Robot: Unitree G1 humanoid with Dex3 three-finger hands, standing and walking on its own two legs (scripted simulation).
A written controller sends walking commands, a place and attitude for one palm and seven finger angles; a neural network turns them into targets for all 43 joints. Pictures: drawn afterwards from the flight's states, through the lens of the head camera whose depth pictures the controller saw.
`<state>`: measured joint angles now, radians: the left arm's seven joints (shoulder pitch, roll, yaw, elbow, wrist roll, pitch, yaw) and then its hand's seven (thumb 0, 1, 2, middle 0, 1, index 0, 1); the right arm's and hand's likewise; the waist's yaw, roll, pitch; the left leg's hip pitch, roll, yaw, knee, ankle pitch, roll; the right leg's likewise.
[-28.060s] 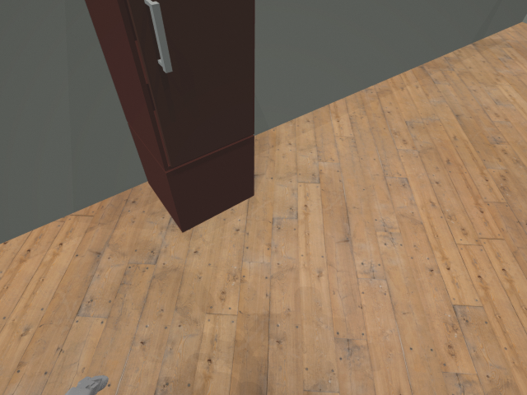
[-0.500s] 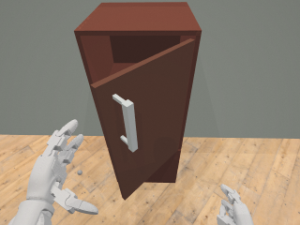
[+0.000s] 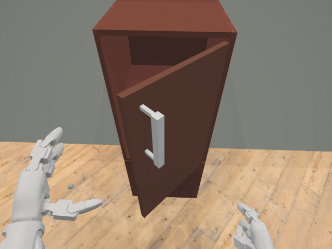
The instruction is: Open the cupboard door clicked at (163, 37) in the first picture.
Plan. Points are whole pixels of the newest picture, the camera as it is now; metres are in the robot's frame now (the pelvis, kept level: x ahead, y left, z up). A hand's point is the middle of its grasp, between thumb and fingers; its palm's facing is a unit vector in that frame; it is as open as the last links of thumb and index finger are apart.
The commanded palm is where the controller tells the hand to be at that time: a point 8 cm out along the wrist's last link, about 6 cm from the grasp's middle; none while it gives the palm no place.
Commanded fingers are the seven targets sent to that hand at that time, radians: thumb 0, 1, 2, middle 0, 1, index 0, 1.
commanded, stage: draw the hand back to the body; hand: left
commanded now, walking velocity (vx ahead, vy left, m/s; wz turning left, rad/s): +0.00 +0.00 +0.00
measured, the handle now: (152, 138) +0.33 +0.08 +0.12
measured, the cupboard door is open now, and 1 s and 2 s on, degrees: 47 47 47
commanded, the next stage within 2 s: step back with the hand held close in 0.82 s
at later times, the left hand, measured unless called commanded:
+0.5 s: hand (49, 164) +0.21 +0.26 +0.16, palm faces +0.44 -0.81 -0.39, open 8.5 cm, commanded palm +0.16 +0.29 +0.17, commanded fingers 0.00 0.90 0.90 -0.20 -0.30 -0.20 -0.30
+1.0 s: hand (54, 166) +0.21 +0.24 +0.16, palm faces +0.44 -0.81 -0.39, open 7.4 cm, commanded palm +0.16 +0.28 +0.18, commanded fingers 0.00 0.90 0.90 -0.20 -0.30 -0.20 -0.30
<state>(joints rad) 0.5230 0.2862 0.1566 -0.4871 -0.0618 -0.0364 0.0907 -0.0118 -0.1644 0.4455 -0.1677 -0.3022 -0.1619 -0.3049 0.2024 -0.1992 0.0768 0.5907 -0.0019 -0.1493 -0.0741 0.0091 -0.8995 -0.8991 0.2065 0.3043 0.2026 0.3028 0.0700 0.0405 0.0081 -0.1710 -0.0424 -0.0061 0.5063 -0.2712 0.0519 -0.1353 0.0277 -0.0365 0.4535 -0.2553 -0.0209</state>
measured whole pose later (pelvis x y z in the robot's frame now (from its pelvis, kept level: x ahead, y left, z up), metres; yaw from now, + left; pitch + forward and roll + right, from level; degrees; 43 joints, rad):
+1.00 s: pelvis +0.01 -0.02 +0.01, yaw -1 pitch -4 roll -1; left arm 0.46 0.34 0.34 -0.37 -0.07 -0.10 0.10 0.01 0.89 0.90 -0.21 -0.30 -0.21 -0.31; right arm 0.18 -0.22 0.02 0.64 0.01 -0.07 -0.07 0.01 -0.90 -0.90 0.21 0.30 0.20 0.30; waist 0.06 0.06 0.01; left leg -0.10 -0.01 -0.01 0.40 -0.24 0.03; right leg -0.06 0.06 -0.03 0.32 -0.20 -0.04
